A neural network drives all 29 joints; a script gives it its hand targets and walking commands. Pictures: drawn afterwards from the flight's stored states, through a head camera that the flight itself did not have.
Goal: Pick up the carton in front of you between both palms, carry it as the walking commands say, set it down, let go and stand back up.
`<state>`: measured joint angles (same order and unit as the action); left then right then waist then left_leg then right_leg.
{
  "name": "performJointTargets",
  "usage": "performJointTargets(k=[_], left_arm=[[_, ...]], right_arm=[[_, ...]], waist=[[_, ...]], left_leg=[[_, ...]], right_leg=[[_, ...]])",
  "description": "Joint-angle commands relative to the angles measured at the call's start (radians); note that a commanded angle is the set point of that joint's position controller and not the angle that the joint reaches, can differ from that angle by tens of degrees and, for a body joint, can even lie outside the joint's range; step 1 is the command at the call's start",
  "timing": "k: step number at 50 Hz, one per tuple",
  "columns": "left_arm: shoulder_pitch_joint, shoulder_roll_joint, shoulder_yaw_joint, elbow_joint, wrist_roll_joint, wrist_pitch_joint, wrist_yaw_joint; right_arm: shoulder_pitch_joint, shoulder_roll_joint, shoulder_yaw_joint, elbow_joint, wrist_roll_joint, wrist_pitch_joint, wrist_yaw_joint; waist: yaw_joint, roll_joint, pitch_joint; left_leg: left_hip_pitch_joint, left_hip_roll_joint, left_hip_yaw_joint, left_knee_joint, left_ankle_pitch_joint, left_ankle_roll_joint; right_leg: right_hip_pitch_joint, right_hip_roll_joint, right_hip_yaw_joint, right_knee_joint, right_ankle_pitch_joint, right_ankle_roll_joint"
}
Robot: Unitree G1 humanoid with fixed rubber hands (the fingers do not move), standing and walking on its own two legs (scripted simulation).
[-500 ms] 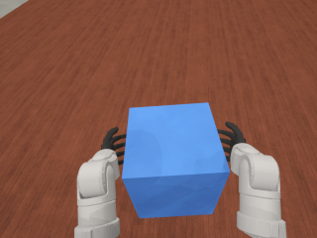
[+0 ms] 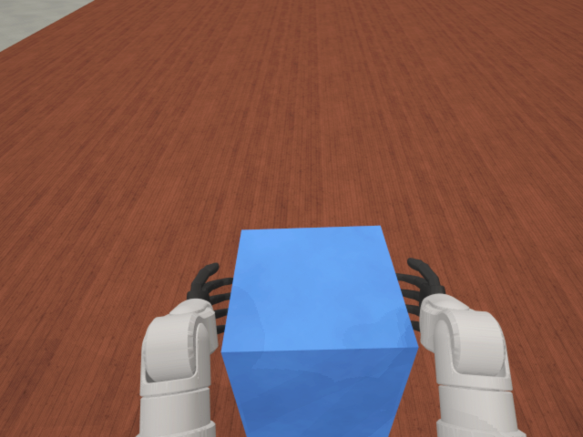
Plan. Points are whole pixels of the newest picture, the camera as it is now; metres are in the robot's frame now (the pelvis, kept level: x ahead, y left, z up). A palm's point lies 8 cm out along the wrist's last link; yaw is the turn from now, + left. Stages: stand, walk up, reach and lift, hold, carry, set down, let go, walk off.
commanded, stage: carry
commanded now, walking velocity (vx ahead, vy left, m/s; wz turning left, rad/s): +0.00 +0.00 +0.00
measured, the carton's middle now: (314, 333) +0.28 -0.01 -0.02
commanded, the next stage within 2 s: none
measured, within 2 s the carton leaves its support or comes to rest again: neither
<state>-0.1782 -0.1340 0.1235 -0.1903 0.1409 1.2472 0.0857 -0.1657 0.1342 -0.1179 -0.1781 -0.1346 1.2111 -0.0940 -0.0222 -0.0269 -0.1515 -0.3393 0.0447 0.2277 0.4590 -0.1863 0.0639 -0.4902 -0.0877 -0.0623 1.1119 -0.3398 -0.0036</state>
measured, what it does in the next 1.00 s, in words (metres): walks ahead: right foot, then left foot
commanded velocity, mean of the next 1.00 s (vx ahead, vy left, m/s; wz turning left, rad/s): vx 0.00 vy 0.00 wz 0.00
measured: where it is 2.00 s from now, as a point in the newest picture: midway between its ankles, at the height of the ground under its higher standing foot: outside the picture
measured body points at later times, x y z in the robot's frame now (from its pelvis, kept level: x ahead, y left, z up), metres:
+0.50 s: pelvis +0.22 -0.03 +0.00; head +0.21 -0.04 +0.45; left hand +0.49 +0.13 +0.08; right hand +0.51 -0.17 +0.08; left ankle +0.16 +0.09 -0.74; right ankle +0.28 -0.11 -0.74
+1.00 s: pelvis +0.25 -0.02 -0.01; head +0.22 -0.02 +0.44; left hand +0.52 +0.15 +0.08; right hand +0.54 -0.15 +0.08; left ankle +0.16 +0.09 -0.74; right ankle +0.28 -0.11 -0.74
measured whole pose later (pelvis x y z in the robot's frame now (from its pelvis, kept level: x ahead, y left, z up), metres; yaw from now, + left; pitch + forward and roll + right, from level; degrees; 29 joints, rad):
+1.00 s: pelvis +0.25 -0.02 -0.01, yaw +3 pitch +2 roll +0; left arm -0.18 -0.14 0.11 -0.27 0.14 1.24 0.09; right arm -0.19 0.14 -0.12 -0.27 -0.14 1.23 -0.09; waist 0.00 0.01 -0.14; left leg -0.17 0.06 0.12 0.55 -0.42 -0.01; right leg -0.36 -0.07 -0.21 0.58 -0.26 -0.03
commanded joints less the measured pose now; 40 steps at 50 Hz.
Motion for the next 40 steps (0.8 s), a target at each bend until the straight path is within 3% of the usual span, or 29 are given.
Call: performJointTargets(k=[1, 3, 6, 8, 10, 12, 13, 14, 15, 16, 18, 20, 22, 23, 25, 27, 30, 34, 40], left_arm=[[-0.528, -1.001, -0.737, -0.128, -0.428, -0.063, -0.251], [-0.484, -1.004, -0.741, -0.135, -0.417, -0.072, -0.241], [-0.43, -0.97, -0.744, -0.167, -0.413, -0.075, -0.233], [-0.441, -0.935, -0.747, -0.207, -0.424, -0.064, -0.231], [-0.44, -0.895, -0.743, -0.218, -0.432, -0.045, -0.234], [-0.433, -0.859, -0.73, -0.207, -0.429, -0.026, -0.242], [-0.436, -0.837, -0.718, -0.195, -0.426, -0.015, -0.247], [-0.436, -0.816, -0.703, -0.18, -0.423, -0.005, -0.25], [-0.428, -0.812, -0.684, -0.132, -0.409, -0.005, -0.252], [-0.397, -0.833, -0.674, -0.113, -0.412, -0.009, -0.252], [-0.432, -0.902, -0.68, -0.121, -0.422, -0.017, -0.258], [-0.481, -0.954, -0.693, -0.147, -0.437, -0.028, -0.265], [-0.507, -0.965, -0.704, -0.17, -0.447, -0.037, -0.27], [-0.541, -0.964, -0.713, -0.185, -0.456, -0.038, -0.272], [-0.529, -0.947, -0.721, -0.186, -0.457, -0.034, -0.267], [-0.483, -0.919, -0.716, -0.152, -0.442, -0.025, -0.262], [-0.447, -0.899, -0.707, -0.107, -0.423, -0.019, -0.259], [-0.486, -0.917, -0.712, -0.108, -0.428, -0.023, -0.262], [-0.517, -0.931, -0.723, -0.145, -0.444, -0.027, -0.259]], right_arm=[[-0.546, 1.019, 0.728, -0.133, 0.48, -0.032, 0.294], [-0.505, 0.995, 0.732, -0.147, 0.482, -0.037, 0.295], [-0.459, 0.947, 0.731, -0.189, 0.475, -0.034, 0.292], [-0.441, 0.914, 0.724, -0.208, 0.462, -0.025, 0.284], [-0.417, 0.885, 0.71, -0.2, 0.441, -0.011, 0.276], [-0.41, 0.854, 0.697, -0.18, 0.421, 0.005, 0.27], [-0.411, 0.834, 0.691, -0.169, 0.411, 0.013, 0.268], [-0.424, 0.813, 0.693, -0.159, 0.408, 0.024, 0.266], [-0.453, 0.824, 0.705, -0.158, 0.427, 0.04, 0.262], [-0.452, 0.832, 0.709, -0.157, 0.437, 0.046, 0.264], [-0.507, 0.886, 0.718, -0.16, 0.448, 0.039, 0.272], [-0.542, 0.934, 0.731, -0.171, 0.454, 0.022, 0.273], [-0.548, 0.95, 0.74, -0.188, 0.448, 0.008, 0.269], [-0.558, 0.962, 0.741, -0.194, 0.443, 0.005, 0.266], [-0.54, 0.943, 0.732, -0.189, 0.44, 0.011, 0.265], [-0.479, 0.916, 0.715, -0.151, 0.427, 0.019, 0.267], [-0.435, 0.899, 0.697, -0.099, 0.41, 0.024, 0.271], [-0.475, 0.916, 0.7, -0.096, 0.421, 0.017, 0.278], [-0.509, 0.927, 0.711, -0.139, 0.436, 0.012, 0.275]], waist=[[0.017, 0.141, -0.204], [0.017, 0.146, -0.186], [0.013, 0.166, -0.179], [0.005, 0.183, -0.172], [0.002, 0.183, -0.168], [0.017, 0.129, -0.155], [0.018, 0.107, -0.177], [0.022, -0.033, -0.241], [0.038, -0.168, -0.317], [0.037, -0.197, -0.341], [0.028, -0.139, -0.322], [0.022, -0.129, -0.308], [0.02, -0.085, -0.31], [0.021, -0.036, -0.293], [0.028, 0.023, -0.281], [0.024, 0.026, -0.279], [0.021, 0.042, -0.266], [0.021, 0.049, -0.243], [0.021, 0.05, -0.243]], left_leg=[[0.255, 0.27, -0.308, -0.302, -0.091, 0.068], [0.263, 0.253, -0.229, -0.289, 0.098, 0.077], [0.31, 0.206, -0.118, -0.204, 0.395, 0.048], [0.328, 0.188, -0.076, -0.159, 0.495, 0.026], [0.33, 0.172, -0.05, -0.09, 0.515, -0.001], [0.258, 0.139, -0.014, 0.032, 0.448, -0.059], [0.171, 0.124, -0.018, 0.103, 0.36, -0.095], [0.062, 0.085, -0.037, 0.247, 0.033, -0.129], [-0.079, 0.029, -0.096, 0.308, -0.269, -0.141], [-0.094, 0.033, -0.141, 0.323, -0.402, -0.13], [-0.065, 0.036, -0.165, 0.199, -0.442, -0.106], [0.065, 0.028, -0.135, 0.02, -0.254, -0.096], [0.155, 0.043, -0.124, -0.066, -0.066, -0.089], [0.137, 0.076, -0.153, -0.08, -0.029, -0.09], [0.17, 0.118, -0.176, -0.009, 0.114, -0.092], [0.17, 0.12, -0.175, 0.016, 0.222, -0.091], [0.178, 0.115, -0.17, 0.045, 0.385, -0.092], [0.179, 0.116, -0.166, 0.055, 0.45, -0.09], [0.178, 0.119, -0.168, 0.059, 0.406, -0.075]], right_leg=[[-0.139, -0.049, 0.01, -0.114, 0.096, 0.016], [-0.119, -0.038, -0.026, -0.255, 0.119, 0.034], [-0.06, 0.009, -0.085, -0.438, 0.19, 0.031], [-0.013, 0.038, -0.113, -0.517, 0.278, 0.024], [0.067, 0.059, -0.135, -0.603, 0.353, 0.019], [0.254, 0.065, -0.165, -0.775, 0.504, 0.017], [0.4, -0.001, -0.114, -0.773, 0.615, 0.015], [0.56, -0.175, 0.064, -0.679, 1.059, -0.023], [0.73, -0.288, 0.191, -0.633, 1.242, -0.153], [0.7, -0.301, 0.242, -0.694, 1.066, -0.193], [0.621, -0.262, 0.209, -0.765, 0.753, -0.163], [0.504, -0.199, 0.1, -0.787, 0.551, -0.097], [0.436, -0.148, 0.016, -0.777, 0.403, -0.058], [0.448, -0.129, -0.015, -0.741, 0.412, -0.049], [0.407, -0.108, -0.019, -0.676, 0.548, -0.034], [0.408, -0.106, -0.021, -0.615, 0.668, -0.034], [0.384, -0.097, -0.032, -0.56, 0.75, -0.035], [0.353, -0.084, -0.042, -0.536, 0.721, -0.031], [0.344, -0.078, -0.038, -0.532, 0.614, -0.037]])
